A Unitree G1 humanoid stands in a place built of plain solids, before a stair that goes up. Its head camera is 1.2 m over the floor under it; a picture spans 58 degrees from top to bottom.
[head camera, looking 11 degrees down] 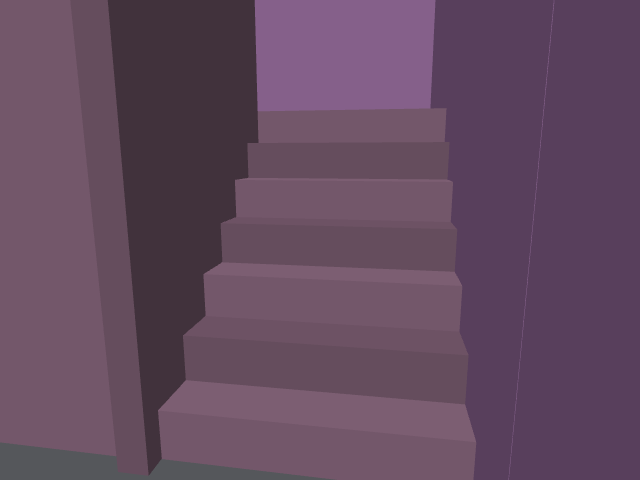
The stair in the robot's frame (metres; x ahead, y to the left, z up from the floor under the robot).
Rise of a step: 0.21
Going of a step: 0.24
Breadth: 1.25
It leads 9 degrees to the right of straight ahead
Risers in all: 7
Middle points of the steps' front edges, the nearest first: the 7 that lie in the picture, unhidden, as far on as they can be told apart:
1.44 0.02 0.22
1.68 -0.02 0.43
1.91 -0.05 0.64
2.15 -0.09 0.85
2.38 -0.13 1.07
2.62 -0.17 1.28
2.85 -0.21 1.49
